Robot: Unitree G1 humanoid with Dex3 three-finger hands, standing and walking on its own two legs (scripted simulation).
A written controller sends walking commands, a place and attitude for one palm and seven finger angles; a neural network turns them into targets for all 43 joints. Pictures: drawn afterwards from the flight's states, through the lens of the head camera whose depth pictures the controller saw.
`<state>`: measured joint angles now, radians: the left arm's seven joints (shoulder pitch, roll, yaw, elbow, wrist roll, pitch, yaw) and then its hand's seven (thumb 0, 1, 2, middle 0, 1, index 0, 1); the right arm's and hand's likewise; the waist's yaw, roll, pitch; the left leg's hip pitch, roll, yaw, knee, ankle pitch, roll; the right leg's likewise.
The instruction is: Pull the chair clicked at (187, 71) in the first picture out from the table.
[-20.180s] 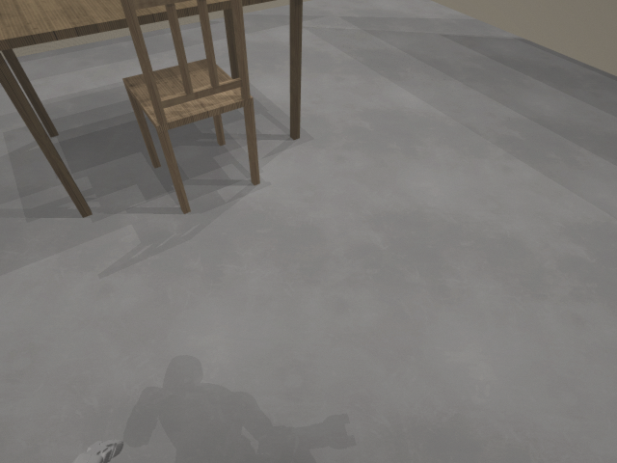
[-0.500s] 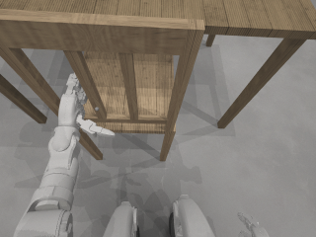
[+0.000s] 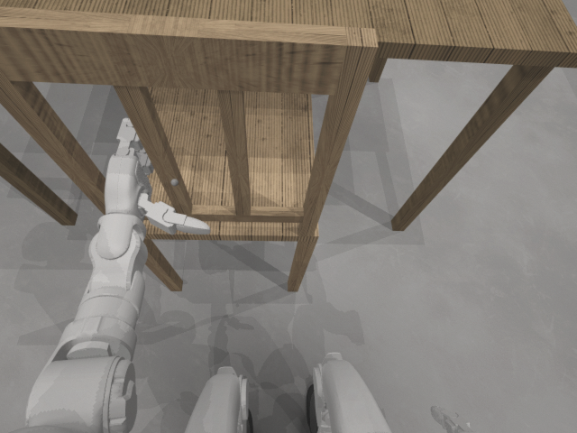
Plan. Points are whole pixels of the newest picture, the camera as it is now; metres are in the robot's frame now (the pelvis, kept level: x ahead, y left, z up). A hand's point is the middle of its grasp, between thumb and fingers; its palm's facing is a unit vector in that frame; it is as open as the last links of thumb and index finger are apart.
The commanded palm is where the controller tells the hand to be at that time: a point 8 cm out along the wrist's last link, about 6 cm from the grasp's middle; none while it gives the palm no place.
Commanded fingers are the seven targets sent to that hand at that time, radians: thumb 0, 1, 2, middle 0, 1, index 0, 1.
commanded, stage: hook a spindle and tug to test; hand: left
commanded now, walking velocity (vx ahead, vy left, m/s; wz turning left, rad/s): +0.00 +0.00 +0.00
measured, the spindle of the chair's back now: (163, 161) +0.48 +0.16 +0.03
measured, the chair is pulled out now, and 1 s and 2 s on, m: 0.00 0.00 0.02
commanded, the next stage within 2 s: step backward, pulling the chair out in 1.60 s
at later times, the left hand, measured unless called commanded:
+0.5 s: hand (174, 186) +0.44 +0.14 +0.02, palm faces -0.04 -1.00 -0.03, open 14.9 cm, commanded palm +0.42 +0.18 +0.02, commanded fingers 0.00 -0.16 0.44 -0.43 -1.23 -0.43 -1.23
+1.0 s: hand (179, 183) +0.45 +0.14 +0.02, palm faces -0.04 -1.00 -0.03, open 5.3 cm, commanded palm +0.42 +0.18 +0.02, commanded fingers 0.00 0.90 0.90 -0.50 -1.45 -0.50 -1.45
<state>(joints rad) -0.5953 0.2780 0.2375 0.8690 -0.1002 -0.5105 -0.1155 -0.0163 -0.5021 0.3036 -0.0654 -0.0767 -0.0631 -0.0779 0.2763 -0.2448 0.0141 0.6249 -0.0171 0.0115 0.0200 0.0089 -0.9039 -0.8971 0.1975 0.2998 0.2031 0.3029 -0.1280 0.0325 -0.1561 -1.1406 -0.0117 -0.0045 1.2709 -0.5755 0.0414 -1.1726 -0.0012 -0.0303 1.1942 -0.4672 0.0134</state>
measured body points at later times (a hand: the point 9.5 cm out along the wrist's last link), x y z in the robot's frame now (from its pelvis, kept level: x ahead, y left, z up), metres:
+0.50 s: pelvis +0.00 +0.00 +0.00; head +0.14 +0.01 +0.43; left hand +0.44 +0.20 +0.02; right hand +0.08 -0.26 -0.12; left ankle +0.01 +0.09 -0.62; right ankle +0.05 -0.13 -0.62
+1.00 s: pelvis +0.00 +0.00 +0.00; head +0.15 +0.01 +0.42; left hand +0.45 +0.19 +0.02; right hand +0.08 -0.26 -0.12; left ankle +0.01 +0.09 -0.62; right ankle +0.05 -0.13 -0.62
